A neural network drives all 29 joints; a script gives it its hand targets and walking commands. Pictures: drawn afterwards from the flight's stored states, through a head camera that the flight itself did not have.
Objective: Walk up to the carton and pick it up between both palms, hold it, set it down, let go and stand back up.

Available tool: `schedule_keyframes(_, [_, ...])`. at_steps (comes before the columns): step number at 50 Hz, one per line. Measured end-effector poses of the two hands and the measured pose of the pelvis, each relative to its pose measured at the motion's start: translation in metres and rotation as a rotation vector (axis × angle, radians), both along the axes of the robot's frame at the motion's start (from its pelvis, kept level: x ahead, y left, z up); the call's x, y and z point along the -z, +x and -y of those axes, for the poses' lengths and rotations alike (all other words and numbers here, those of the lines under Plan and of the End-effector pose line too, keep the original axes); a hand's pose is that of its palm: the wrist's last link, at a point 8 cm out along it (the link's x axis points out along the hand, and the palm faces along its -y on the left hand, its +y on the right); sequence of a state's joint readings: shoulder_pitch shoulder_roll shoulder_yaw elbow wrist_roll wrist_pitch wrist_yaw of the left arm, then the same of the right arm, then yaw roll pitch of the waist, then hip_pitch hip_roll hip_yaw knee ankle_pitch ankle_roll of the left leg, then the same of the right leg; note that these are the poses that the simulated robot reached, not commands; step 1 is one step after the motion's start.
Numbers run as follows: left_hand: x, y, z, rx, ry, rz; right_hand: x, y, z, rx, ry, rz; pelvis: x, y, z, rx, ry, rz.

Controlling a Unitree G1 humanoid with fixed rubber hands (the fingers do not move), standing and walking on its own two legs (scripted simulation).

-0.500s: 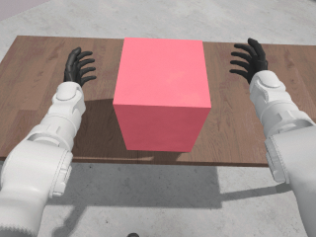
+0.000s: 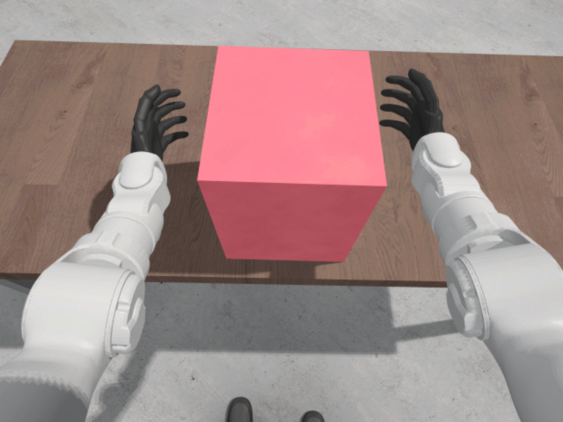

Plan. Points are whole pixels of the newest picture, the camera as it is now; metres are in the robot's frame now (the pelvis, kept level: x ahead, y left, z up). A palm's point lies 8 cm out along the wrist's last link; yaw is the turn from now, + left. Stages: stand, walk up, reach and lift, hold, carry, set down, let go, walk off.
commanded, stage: reach and lift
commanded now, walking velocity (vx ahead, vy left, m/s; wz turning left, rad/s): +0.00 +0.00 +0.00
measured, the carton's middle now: (288, 167) +0.50 +0.02 +0.00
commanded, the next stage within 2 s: none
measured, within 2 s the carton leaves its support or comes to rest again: neither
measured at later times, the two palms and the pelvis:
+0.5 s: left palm (176, 149) +0.48 +0.18 +0.05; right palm (403, 133) +0.52 -0.13 +0.07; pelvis +0.02 +0.00 +0.01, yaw +1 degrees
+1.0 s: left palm (182, 159) +0.47 +0.17 +0.04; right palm (396, 145) +0.50 -0.12 +0.06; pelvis +0.04 +0.00 +0.02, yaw +4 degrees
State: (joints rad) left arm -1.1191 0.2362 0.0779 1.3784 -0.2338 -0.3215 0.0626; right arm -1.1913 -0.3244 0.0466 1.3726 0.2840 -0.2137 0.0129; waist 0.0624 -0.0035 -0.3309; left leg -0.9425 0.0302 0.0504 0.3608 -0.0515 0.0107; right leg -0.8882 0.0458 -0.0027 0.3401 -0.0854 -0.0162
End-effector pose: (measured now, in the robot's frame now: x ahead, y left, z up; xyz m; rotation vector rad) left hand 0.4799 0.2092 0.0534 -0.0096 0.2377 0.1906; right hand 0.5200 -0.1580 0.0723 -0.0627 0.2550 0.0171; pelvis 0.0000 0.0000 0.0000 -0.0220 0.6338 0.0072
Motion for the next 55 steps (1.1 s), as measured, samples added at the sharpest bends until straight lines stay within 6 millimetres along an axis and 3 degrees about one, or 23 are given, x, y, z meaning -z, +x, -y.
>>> schedule_keyframes(11, [-0.008, 0.002, 0.014, -0.003, 0.005, -0.003, -0.004, -0.001, -0.025, -0.02, -0.001, 0.004, -0.008, 0.008, -0.002, -0.005, 0.002, 0.041])
schedule_keyframes(17, [-0.009, 0.004, 0.019, -0.01, 0.012, -0.008, -0.004, -0.002, -0.027, 0.01, -0.007, -0.001, -0.012, 0.014, -0.001, -0.01, 0.005, 0.074])
schedule_keyframes(29, [0.015, 0.003, 0.044, 0.036, 0.005, -0.051, 0.005, -0.006, -0.029, 0.046, 0.005, 0.022, -0.016, 0.027, 0.001, -0.008, 0.01, 0.102])
schedule_keyframes(55, [0.013, -0.006, 0.042, 0.033, 0.077, -0.062, 0.011, -0.017, -0.035, 0.059, -0.059, 0.024, -0.022, 0.042, 0.008, -0.065, 0.024, 0.191])
